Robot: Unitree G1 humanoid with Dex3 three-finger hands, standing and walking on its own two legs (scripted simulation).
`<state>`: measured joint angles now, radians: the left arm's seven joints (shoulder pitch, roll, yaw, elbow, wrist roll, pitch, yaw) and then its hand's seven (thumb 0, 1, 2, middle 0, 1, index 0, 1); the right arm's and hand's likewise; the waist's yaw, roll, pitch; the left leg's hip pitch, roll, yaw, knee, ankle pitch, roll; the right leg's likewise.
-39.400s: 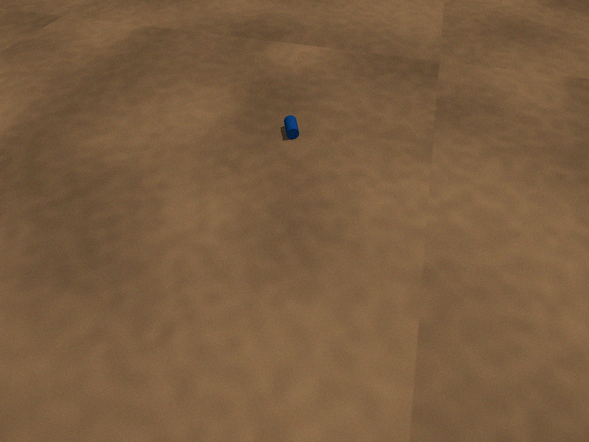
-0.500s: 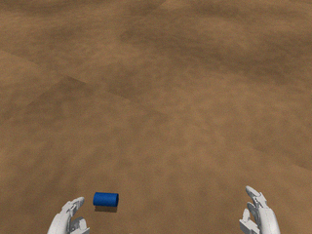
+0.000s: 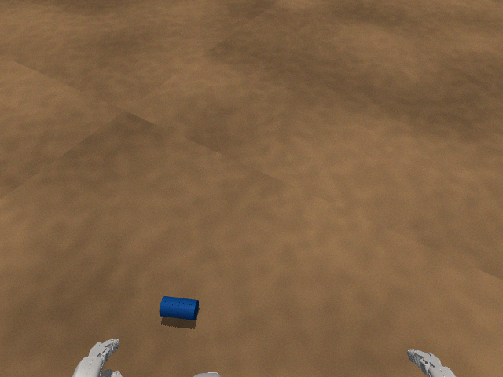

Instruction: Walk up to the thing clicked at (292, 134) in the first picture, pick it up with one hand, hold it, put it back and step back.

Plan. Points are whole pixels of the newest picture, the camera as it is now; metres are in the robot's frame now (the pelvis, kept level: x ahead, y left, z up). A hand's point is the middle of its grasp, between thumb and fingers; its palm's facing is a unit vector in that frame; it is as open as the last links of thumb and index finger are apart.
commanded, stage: stand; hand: left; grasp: from above
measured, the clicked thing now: (179, 308) +0.45 +0.30 -0.70
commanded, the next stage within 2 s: none
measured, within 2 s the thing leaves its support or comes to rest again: neither
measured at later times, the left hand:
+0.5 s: hand out of the picture +0.02 +0.25 -0.13, palm faces +0.03 -0.94 -0.33, open 7.4 cm
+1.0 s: hand out of the picture +0.05 +0.23 -0.12, palm faces +0.02 -0.94 -0.33, open 7.4 cm
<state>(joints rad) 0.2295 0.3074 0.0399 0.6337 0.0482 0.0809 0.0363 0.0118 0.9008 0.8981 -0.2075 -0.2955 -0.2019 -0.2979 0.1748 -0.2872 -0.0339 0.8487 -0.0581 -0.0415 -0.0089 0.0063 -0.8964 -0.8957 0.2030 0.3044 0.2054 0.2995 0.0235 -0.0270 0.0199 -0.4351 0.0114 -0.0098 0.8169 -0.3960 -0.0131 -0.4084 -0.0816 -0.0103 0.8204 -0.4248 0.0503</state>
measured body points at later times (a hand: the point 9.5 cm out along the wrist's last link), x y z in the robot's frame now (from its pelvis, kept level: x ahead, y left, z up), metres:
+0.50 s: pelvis -0.01 +0.01 +0.04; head -0.02 +0.01 +0.49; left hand +0.01 +0.30 -0.10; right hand +0.05 -0.27 -0.10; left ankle +0.02 +0.13 -0.70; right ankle +0.00 -0.15 -0.70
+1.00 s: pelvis +0.00 -0.01 +0.04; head +0.00 -0.01 +0.49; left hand +0.05 +0.28 -0.10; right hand +0.05 -0.29 -0.10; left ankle +0.02 +0.13 -0.70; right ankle +0.00 -0.15 -0.70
